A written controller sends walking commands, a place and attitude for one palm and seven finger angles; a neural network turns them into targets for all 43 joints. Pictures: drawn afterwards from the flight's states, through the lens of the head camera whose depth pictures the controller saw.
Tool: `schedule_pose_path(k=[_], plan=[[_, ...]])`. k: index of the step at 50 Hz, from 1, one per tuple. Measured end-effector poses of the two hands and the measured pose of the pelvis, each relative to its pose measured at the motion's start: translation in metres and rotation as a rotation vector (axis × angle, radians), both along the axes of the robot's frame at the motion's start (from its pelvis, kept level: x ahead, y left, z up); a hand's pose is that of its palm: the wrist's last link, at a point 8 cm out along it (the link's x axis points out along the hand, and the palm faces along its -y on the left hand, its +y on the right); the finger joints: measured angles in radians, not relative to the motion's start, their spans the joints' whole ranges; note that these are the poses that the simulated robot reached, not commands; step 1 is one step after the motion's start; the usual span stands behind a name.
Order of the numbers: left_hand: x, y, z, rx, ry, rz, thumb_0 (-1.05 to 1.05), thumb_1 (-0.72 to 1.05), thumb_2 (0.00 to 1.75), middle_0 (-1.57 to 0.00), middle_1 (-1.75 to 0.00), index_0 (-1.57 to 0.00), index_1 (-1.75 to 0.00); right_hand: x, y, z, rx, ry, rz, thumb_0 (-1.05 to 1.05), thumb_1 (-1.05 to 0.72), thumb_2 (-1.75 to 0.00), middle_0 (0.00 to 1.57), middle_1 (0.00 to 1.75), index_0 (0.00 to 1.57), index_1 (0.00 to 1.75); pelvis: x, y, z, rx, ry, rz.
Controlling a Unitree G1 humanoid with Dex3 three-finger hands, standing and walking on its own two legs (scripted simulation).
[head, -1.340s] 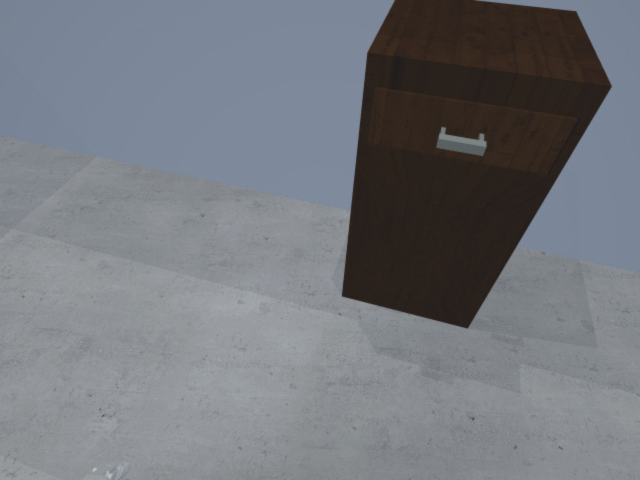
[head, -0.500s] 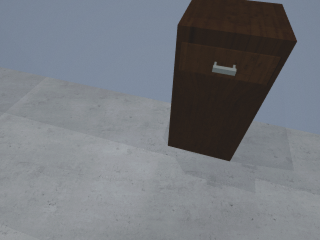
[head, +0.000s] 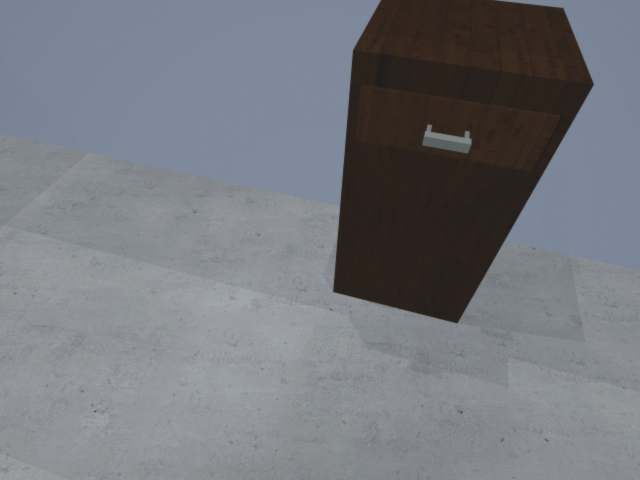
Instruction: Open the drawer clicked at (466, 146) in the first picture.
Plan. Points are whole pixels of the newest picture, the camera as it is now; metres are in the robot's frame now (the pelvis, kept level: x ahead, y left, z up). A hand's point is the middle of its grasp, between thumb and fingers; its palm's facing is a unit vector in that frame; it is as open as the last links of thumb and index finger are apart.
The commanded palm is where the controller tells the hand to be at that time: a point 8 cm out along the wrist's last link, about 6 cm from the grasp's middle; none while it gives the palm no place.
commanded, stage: look at it before walking up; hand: left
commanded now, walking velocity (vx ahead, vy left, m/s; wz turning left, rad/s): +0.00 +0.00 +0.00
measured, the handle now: (447, 136) +0.82 -0.24 -0.01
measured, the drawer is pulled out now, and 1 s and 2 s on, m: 0.00 0.00 0.00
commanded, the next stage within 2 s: turn to face it in 0.10 s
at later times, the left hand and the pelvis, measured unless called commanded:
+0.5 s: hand out of the picture +0.07 +0.23 -0.17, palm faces -0.07 -0.95 -0.30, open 7.4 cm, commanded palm none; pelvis -0.01 +0.00 -0.01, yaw -4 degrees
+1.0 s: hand out of the picture +0.06 +0.20 -0.18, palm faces -0.18 -0.96 -0.20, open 7.4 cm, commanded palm none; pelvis -0.03 +0.02 -0.02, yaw -10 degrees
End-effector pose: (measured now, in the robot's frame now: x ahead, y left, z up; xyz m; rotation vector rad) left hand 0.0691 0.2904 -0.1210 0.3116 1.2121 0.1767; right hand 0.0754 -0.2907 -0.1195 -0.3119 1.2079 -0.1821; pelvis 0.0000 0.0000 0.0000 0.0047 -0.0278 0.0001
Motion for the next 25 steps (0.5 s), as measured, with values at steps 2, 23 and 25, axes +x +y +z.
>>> schedule_pose_path(k=[2, 23, 25], plan=[[0.000, 0.000, 0.000, 0.000, 0.001, 0.001, 0.01, 0.90, 0.90, -0.20, -0.30, -0.20, -0.30, 0.001, 0.000, 0.000, -0.001, 0.000, -0.001, 0.00, -0.91, -0.90, 0.20, 0.30, 0.21, 0.30, 0.001, 0.000, 0.000, 0.000, -0.001, 0.000], [-0.004, -0.009, -0.007, -0.009, 0.039, -0.018, 0.01, 0.90, 0.90, -0.20, -0.30, -0.20, -0.30, -0.013, 0.010, -0.008, 0.021, -0.009, -0.053, 0.00, -0.91, -0.90, 0.20, 0.30, 0.21, 0.30, -0.004, 0.001, -0.003, 0.001, 0.004, -0.052], [-0.006, -0.016, -0.012, -0.026, 0.053, -0.028, 0.01, 0.90, 0.90, -0.20, -0.30, -0.20, -0.30, -0.022, 0.017, -0.012, 0.038, -0.003, -0.073, 0.00, -0.91, -0.90, 0.20, 0.30, 0.20, 0.30, -0.005, 0.001, -0.005, 0.002, 0.005, -0.065]])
